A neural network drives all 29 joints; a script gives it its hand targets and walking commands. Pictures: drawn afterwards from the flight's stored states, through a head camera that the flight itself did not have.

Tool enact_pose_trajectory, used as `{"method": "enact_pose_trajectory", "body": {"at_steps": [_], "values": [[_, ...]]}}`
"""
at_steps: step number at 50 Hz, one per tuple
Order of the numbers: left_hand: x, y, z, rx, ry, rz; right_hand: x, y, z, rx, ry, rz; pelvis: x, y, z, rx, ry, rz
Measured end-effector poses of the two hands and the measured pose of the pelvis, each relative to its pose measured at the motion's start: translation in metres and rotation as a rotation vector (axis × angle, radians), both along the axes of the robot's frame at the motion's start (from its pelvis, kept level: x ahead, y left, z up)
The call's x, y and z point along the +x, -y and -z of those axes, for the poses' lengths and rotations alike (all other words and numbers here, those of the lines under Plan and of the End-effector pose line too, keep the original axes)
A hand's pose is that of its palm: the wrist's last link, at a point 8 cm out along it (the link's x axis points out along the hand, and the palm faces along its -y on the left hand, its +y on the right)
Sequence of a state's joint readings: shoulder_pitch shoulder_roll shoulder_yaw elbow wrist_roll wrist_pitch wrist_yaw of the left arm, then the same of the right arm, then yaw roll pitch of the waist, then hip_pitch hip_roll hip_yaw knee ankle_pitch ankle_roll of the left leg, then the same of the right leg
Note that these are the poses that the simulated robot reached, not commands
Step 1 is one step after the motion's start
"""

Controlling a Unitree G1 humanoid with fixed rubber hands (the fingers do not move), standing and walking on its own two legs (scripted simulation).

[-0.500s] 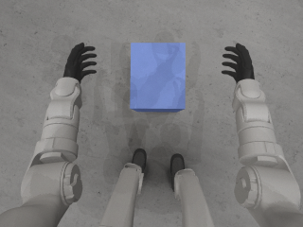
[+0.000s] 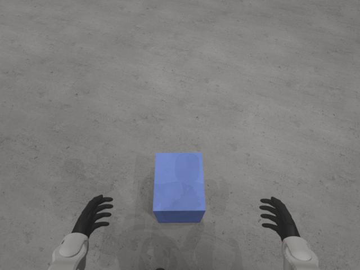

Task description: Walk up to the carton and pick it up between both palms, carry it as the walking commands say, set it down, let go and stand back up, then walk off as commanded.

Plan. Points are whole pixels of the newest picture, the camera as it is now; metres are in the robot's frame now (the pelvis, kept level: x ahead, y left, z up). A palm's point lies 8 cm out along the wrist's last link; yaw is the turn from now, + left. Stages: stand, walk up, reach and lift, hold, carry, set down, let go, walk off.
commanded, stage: let go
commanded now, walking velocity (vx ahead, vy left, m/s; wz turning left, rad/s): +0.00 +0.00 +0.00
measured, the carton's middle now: (179, 189) +0.48 +0.04 -0.62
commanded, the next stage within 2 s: stand in 0.54 s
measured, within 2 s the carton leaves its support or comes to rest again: neither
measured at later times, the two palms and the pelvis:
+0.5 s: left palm (77, 247) +0.18 +0.23 -0.05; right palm (304, 261) +0.18 -0.23 -0.05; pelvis +0.02 +0.00 +0.01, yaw +0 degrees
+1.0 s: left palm (49, 259) +0.15 +0.29 -0.09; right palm out of the picture +0.15 -0.28 -0.08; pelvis +0.03 +0.01 +0.01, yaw +0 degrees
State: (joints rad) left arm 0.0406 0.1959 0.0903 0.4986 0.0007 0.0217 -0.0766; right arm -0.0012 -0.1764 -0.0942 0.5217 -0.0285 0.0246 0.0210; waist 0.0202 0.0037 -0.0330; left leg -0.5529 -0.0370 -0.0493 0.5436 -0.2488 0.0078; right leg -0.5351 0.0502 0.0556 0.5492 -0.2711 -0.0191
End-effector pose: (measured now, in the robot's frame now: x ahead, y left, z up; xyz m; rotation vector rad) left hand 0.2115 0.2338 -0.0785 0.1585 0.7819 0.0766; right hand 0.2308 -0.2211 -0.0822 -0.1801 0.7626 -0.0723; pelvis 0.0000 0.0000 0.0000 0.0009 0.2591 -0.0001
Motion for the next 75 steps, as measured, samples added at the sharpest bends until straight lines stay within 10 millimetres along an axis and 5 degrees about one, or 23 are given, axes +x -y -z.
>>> {"method": "enact_pose_trajectory", "body": {"at_steps": [11,27,41,75], "values": [[-0.044,0.007,-0.021,-0.006,-0.012,0.007,-0.057,0.016,-0.025,-0.001,-0.032,-0.002,0.013,0.005,-0.013,0.004,0.229,-0.006],[-0.036,0.003,-0.025,0.008,-0.023,0.016,-0.055,0.011,-0.029,-0.001,-0.028,-0.006,0.017,0.000,-0.010,0.006,0.346,0.000],[-0.054,-0.058,0.000,0.184,-0.129,-0.048,-0.077,0.061,-0.011,-0.208,-0.170,0.068,0.026,-0.006,-0.008,-0.004,0.253,0.004],[-0.091,-0.074,0.010,0.212,-0.264,-0.049,-0.111,0.070,-0.002,-0.216,-0.280,0.102,0.019,-0.011,-0.015,-0.002,0.290,0.010]]}}
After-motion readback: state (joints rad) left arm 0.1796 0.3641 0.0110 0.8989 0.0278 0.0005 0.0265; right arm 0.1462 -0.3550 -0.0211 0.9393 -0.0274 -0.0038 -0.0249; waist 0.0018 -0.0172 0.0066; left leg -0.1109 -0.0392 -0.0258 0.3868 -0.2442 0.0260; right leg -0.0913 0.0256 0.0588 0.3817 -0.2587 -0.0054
